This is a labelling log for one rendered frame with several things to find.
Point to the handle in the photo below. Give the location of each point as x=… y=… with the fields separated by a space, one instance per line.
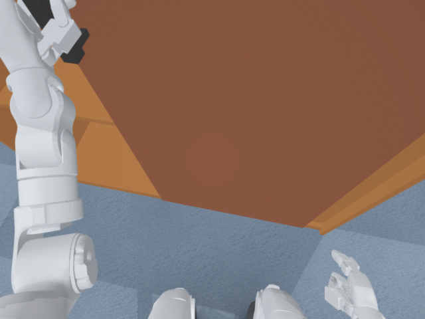
x=41 y=11

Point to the left robot thigh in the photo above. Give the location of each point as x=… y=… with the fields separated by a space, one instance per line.
x=174 y=304

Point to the wardrobe door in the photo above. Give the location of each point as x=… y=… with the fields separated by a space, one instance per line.
x=267 y=109
x=407 y=156

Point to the right robot thigh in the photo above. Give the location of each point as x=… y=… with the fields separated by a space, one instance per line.
x=273 y=303

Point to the robot thigh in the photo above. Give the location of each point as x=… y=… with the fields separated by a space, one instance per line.
x=273 y=303
x=174 y=304

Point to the left robot upper arm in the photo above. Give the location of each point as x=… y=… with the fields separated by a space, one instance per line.
x=50 y=274

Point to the robot left hand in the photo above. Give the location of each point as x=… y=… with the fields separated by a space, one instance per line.
x=19 y=34

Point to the robot right hand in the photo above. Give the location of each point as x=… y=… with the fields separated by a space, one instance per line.
x=356 y=291

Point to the left robot forearm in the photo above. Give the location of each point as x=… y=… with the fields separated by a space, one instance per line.
x=45 y=156

